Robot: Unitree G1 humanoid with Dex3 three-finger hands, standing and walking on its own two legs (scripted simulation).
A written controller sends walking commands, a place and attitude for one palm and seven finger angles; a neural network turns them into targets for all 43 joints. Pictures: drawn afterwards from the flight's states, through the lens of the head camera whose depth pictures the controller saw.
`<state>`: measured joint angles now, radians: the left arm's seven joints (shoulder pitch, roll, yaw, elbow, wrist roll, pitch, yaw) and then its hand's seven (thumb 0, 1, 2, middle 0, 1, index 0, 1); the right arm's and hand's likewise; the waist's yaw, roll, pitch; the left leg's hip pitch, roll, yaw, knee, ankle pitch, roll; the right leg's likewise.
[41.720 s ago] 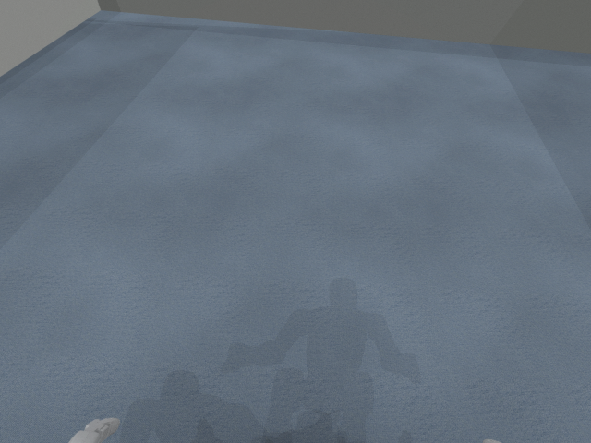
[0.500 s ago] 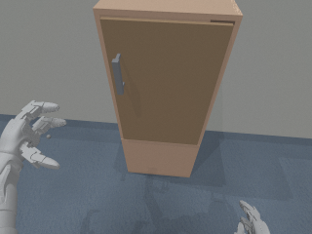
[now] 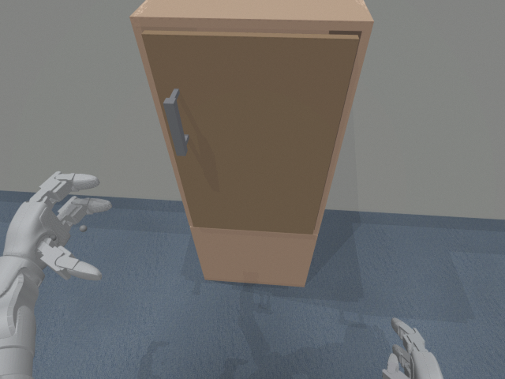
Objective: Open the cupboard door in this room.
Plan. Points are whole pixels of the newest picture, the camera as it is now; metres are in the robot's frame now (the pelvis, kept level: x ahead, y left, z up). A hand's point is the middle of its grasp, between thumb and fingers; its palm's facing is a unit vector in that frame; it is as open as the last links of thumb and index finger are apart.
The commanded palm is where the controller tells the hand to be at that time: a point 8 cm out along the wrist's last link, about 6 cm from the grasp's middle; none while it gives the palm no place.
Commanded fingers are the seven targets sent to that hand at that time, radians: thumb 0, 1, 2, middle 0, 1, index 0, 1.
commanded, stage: move the hooked fingers beside the handle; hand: left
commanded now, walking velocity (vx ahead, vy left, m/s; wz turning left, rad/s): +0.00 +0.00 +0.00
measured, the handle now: (178, 123) +0.58 +0.20 +0.09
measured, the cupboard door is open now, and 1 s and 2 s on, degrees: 0 0 0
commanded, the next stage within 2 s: none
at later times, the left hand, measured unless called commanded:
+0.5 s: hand (104, 191) +0.37 +0.27 +0.11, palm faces -0.02 -1.00 +0.01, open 14.0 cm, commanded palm +0.34 +0.32 +0.11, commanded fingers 0.00 -0.50 0.30 -0.30 -1.20 -0.30 -1.20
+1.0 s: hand (119, 163) +0.44 +0.27 +0.11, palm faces +0.00 -1.00 +0.01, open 14.0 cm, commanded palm +0.42 +0.32 +0.11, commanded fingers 0.00 -0.50 0.30 -0.30 -1.20 -0.30 -1.20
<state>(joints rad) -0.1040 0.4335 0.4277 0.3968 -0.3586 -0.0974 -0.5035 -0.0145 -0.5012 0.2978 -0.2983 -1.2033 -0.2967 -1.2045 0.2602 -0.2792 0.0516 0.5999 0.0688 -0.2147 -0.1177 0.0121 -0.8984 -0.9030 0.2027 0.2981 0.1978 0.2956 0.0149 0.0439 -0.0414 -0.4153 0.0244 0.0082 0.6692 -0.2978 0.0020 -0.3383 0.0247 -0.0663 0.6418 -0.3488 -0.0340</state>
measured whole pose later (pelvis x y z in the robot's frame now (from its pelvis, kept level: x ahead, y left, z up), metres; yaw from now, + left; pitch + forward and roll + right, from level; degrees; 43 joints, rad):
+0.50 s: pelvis +0.00 +0.01 +0.00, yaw -1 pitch +6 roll -1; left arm -0.39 0.47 0.41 0.67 -0.30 -0.14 -0.48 -0.01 -0.50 0.30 -0.30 -1.20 -0.30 -1.20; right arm 0.30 -0.29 0.05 0.61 0.07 -0.16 -0.11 0.01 -0.90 -0.90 0.20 0.30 0.20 0.30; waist -0.02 0.03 -0.04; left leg -0.50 0.02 0.02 0.71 -0.31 0.02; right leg -0.42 0.01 -0.05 0.68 -0.36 -0.02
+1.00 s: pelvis +0.00 +0.03 -0.01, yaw -1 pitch +10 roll -2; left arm -0.69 0.54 0.41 0.98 -0.21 -0.22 -0.43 -0.01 -0.50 0.30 -0.30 -1.20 -0.30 -1.20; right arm 0.34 -0.29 0.05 0.63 0.05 -0.08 -0.08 0.01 -0.90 -0.90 0.20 0.30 0.20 0.30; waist -0.07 0.01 -0.06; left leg -0.60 0.01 0.02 0.77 -0.33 0.04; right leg -0.52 0.01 -0.05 0.71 -0.36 0.00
